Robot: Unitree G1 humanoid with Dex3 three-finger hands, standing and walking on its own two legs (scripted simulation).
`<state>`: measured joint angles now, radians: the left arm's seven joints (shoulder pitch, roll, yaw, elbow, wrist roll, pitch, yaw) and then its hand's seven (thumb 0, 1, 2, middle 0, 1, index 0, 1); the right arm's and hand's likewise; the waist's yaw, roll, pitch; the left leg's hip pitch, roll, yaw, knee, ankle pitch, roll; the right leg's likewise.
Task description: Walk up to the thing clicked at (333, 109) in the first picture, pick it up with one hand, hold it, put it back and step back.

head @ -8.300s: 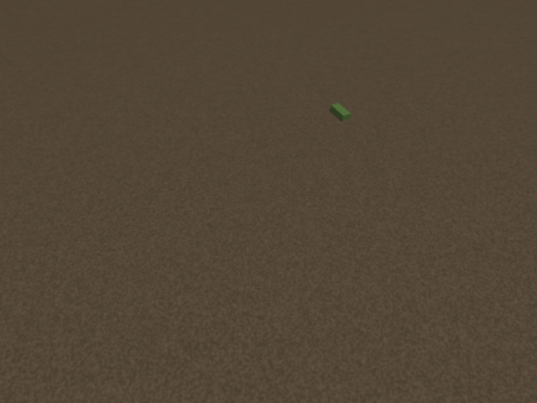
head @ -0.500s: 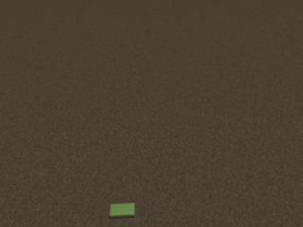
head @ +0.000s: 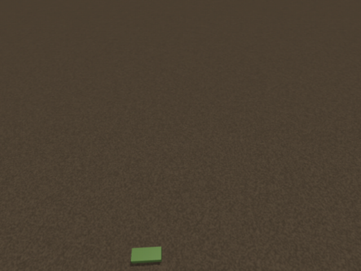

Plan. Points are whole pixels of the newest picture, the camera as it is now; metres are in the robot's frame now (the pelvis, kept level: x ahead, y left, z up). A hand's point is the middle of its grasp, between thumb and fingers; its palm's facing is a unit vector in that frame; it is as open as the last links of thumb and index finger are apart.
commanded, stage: stand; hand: left
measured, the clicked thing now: (146, 254) +0.37 +0.21 -0.76
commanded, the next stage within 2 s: walk up in 1.44 s
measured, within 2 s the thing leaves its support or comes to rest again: neither
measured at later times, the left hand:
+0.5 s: hand out of the picture +0.07 +0.25 -0.16, palm faces -0.03 -0.94 -0.35, open 7.4 cm
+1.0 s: hand out of the picture +0.07 +0.26 -0.16, palm faces -0.04 -0.94 -0.35, open 7.4 cm
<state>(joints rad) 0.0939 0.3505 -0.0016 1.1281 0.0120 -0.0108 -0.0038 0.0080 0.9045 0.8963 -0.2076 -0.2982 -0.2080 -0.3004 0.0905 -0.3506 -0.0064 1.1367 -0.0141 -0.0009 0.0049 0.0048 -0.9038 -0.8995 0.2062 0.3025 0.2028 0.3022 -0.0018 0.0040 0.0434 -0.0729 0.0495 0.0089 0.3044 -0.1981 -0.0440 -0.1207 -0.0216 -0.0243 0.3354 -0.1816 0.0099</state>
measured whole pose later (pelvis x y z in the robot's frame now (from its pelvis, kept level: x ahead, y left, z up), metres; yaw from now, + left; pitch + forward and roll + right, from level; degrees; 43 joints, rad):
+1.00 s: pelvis +0.00 +0.00 +0.00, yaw +0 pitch -2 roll +0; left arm 0.12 0.35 0.00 1.13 0.01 -0.01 -0.01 0.01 0.90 0.90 -0.21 -0.30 -0.21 -0.30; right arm 0.12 -0.35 0.00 1.13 -0.01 0.00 0.01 0.01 -0.90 -0.90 0.21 0.30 0.20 0.30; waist 0.00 0.00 0.05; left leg -0.08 0.05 0.01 0.31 -0.20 -0.04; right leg -0.13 -0.02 -0.02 0.34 -0.18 0.01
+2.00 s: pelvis -0.06 -0.08 -0.03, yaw +1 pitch -2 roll +0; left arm 0.16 0.33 0.04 0.86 0.03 0.00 0.00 0.01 0.90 0.90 -0.21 -0.30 -0.21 -0.30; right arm 0.19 -0.41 -0.06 0.92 -0.02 0.06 -0.01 0.01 -0.90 -0.90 0.21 0.30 0.20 0.30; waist 0.00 0.02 0.16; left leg -0.35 -0.04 -0.08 0.91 -0.54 0.01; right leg -0.30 -0.01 -0.02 0.67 -0.33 -0.03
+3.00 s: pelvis -0.08 -0.05 +0.00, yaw +0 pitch -3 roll +0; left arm 0.11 0.36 0.00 1.12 0.01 -0.03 0.01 0.01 0.90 0.90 -0.21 -0.30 -0.21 -0.30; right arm 0.11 -0.35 -0.04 1.09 -0.01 0.02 0.02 0.01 -0.90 -0.90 0.21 0.30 0.20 0.30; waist 0.00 0.00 0.06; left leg -0.08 -0.03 0.01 0.35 -0.22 0.03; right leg -0.12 -0.02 0.04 0.36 -0.18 0.03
